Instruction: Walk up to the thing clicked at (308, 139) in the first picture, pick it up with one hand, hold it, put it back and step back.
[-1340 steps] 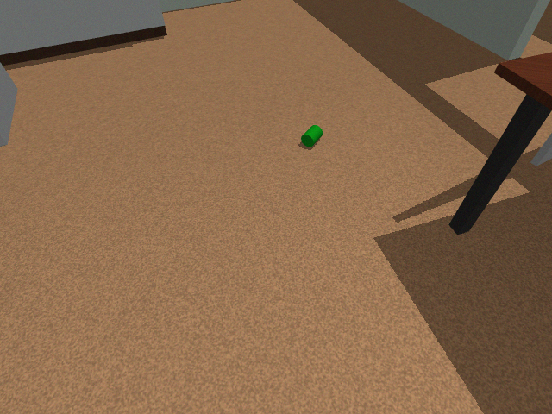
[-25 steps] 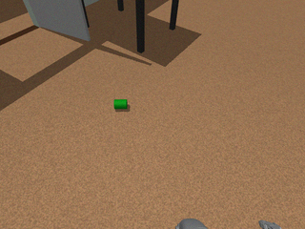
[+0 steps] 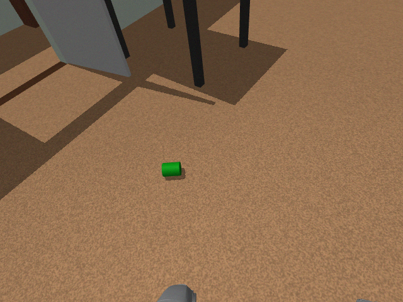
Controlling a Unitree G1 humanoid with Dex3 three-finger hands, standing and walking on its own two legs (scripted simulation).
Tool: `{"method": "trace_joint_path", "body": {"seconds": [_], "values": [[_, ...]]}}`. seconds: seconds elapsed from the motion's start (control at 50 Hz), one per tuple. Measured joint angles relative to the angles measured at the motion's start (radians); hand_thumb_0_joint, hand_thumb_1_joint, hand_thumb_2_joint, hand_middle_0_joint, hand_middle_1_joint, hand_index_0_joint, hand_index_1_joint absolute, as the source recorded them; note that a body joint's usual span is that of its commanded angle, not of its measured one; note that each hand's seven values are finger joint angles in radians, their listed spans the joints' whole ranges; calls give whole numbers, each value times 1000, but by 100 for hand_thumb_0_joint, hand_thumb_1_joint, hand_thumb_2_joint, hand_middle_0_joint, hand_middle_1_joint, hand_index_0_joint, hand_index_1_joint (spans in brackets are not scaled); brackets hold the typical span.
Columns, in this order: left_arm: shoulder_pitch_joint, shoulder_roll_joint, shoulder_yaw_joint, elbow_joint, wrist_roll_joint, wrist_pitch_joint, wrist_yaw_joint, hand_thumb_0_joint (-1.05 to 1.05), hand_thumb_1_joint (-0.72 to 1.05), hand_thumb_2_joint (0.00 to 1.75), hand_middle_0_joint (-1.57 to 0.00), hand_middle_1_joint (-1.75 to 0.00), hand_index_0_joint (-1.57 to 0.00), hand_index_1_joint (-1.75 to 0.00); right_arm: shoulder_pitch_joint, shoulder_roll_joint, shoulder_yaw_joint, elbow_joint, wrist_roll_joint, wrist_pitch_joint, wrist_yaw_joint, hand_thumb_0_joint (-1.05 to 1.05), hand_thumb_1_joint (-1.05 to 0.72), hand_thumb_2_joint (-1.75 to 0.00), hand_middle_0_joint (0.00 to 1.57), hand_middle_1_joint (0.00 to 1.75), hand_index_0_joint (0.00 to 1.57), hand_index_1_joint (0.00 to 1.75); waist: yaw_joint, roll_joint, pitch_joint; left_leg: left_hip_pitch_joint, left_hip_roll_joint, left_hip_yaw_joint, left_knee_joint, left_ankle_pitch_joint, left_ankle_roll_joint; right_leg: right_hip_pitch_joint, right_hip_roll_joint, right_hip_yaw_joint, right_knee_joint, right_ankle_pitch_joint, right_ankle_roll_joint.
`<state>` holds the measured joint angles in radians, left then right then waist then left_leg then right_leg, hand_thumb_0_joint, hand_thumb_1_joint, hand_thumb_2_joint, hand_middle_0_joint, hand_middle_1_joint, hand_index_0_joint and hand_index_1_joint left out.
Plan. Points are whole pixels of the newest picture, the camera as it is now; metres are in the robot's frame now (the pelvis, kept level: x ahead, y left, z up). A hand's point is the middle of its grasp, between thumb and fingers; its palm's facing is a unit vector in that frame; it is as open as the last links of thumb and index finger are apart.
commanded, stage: walk up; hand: left
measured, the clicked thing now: (171, 169) +0.92 +0.29 -0.73
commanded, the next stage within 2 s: none
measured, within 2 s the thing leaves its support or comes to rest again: neither
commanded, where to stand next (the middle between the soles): +0.51 +0.05 m, yaw +1 degrees
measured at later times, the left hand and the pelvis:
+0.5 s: hand (86, 258) +0.25 +0.34 -0.15, palm faces -0.04 -0.95 -0.32, open 7.4 cm; pelvis +0.19 +0.07 +0.00, yaw +1 degrees
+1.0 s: hand (112, 194) +0.41 +0.30 -0.12, palm faces -0.03 -0.92 -0.39, open 7.4 cm; pelvis +0.34 +0.04 +0.00, yaw -1 degrees
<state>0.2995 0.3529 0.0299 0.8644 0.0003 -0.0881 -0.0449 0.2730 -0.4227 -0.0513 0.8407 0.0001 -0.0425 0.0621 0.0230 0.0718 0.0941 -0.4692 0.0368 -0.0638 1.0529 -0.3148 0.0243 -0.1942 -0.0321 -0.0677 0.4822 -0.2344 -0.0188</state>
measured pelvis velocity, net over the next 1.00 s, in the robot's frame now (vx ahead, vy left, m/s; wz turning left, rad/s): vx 0.34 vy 0.04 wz -0.01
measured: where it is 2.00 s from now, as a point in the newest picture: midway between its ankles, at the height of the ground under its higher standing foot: (211, 246)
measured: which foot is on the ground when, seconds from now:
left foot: up 0.00-0.18, down 0.20-0.76, up 0.78-1.00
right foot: down 0.00-0.24, up 0.26-0.70, down 0.72-1.00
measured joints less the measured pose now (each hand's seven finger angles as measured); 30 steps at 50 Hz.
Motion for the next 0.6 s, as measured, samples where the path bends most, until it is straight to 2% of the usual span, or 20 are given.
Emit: {"method": "trace_joint_path", "body": {"seconds": [0.04, 0.1, 0.2, 0.22, 0.24, 0.26, 0.3, 0.34, 0.38, 0.52, 0.6], "values": [[17, 6, 1, 1, 5, 4, 0, 1, 90, 90, -21, -30, -21, -30, -9, -1, -8, -6, -5, 3, 6, 1, -91, -90, 20, 30, 21, 30, -2, 3, -4, -34, 17, -3, -86, 38, -18, 34, 7, -11, -22, -14, 2], [32, 25, 10, -7, 15, 6, -2, 1, 90, 90, -21, -30, -21, -30, -12, 1, -15, 2, -16, 10, 18, 1, -91, -90, 20, 30, 20, 30, 3, -6, -8, -43, 42, 32, -248, 87, -30, 75, 11, -29, -28, -52, 9], [50, 69, 22, -11, 17, 8, -2, 1, 90, 90, -21, -30, -21, -30, -10, 5, -19, 18, -27, 4, 32, 1, -91, -90, 20, 30, 20, 30, 15, -43, -22, 41, 51, 90, -451, 162, -8, 112, -1, -43, 47, -165, 44], [50, 81, 24, -5, 18, 13, 1, 1, 90, 90, -21, -30, -21, -30, -14, 14, -21, 21, -30, -4, 30, 1, -91, -90, 20, 30, 20, 30, 12, -73, -20, 53, 31, 104, -443, 168, -6, 107, -26, -36, 94, -202, 41], [46, 89, 27, 4, 16, 21, 6, 1, 90, 90, -21, -30, -21, -30, -20, 22, -21, 18, -35, -13, 26, 1, -91, -90, 20, 30, 21, 30, 11, -107, -12, 62, 10, 127, -419, 141, 0, 82, -57, -17, 179, -223, 21], [41, 86, 29, 11, 12, 31, 10, 1, 90, 90, -21, -30, -21, -30, -21, 22, -20, 7, -39, -24, 21, 1, -91, -90, 20, 30, 21, 30, 6, -116, -7, 67, 5, 139, -391, 109, 6, 37, -53, 22, 299, -236, 6], [32, 75, 18, 25, 9, 46, 17, 1, 90, 90, -20, -30, -21, -30, -16, 24, -18, -10, -25, -37, 13, 1, -91, -90, 20, 30, 21, 30, -16, -103, -3, 91, 13, 136, -377, 70, 17, -61, -3, 69, 524, -255, -20], [20, 78, 6, 32, 5, 49, 16, 1, 90, 90, -20, -30, -20, -30, -4, 36, -11, -14, -14, -38, 3, 1, -91, -90, 20, 30, 21, 30, -30, -108, -3, 140, 13, 139, -422, 69, 20, -146, 19, 90, 634, -209, -28], [10, 86, 6, 27, -2, 46, 10, 1, 90, 90, -20, -30, -20, -30, 14, 48, 0, -12, -10, -41, -4, 1, -91, -90, 21, 30, 21, 30, -36, -125, -3, 195, 1, 149, -489, 82, 19, -211, 11, 107, 629, -145, -27], [-9, 84, 15, 19, 2, 58, -9, 1, 90, 90, -20, -30, -20, -30, 84, 53, 8, -6, -10, -45, -13, 1, -90, -90, 21, 30, 21, 30, -42, -134, -2, 337, -31, 173, -623, 77, 28, -318, -33, 120, 456, 0, 12], [-20, 72, 16, 31, 9, 71, -21, 1, 90, 90, -20, -30, -20, -30, 107, 41, 3, -6, -12, -38, -13, 1, -90, -90, 21, 30, 21, 30, -53, -115, -5, 386, -42, 184, -650, 48, 22, -312, -48, 93, 317, 44, 15]]}}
